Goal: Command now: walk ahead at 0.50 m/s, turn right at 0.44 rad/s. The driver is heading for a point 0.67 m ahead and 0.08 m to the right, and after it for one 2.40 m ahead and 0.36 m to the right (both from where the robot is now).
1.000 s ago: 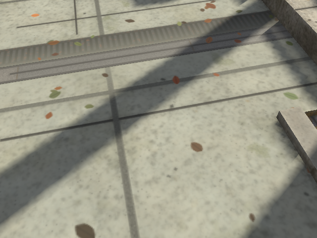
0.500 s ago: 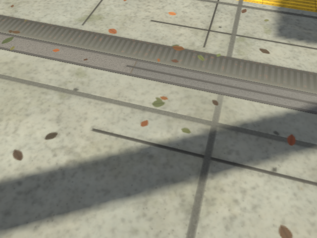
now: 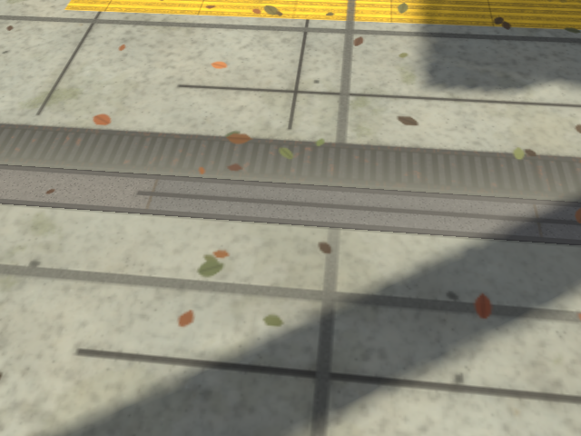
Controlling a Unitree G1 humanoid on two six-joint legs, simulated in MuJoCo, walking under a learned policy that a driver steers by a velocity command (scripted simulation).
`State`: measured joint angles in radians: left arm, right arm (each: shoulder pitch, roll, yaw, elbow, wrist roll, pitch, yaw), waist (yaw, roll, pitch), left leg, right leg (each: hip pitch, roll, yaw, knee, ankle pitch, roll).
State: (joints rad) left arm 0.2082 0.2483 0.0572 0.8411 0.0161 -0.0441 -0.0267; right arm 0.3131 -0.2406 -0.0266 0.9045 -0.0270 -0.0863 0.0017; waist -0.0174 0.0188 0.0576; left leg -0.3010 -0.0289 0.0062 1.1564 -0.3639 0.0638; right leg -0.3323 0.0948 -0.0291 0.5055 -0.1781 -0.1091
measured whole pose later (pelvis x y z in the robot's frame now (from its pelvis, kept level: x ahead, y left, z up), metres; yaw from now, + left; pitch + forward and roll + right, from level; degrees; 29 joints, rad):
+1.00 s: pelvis +0.48 -0.10 +0.00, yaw -24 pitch +1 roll +1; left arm 0.07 0.23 0.01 0.72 0.05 -0.06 -0.02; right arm 0.45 -0.24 -0.03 0.91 -0.01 -0.05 0.01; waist -0.06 0.00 0.03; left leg -0.14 0.02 0.06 0.79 -0.47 0.03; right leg -0.41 0.01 -0.07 0.56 -0.16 -0.09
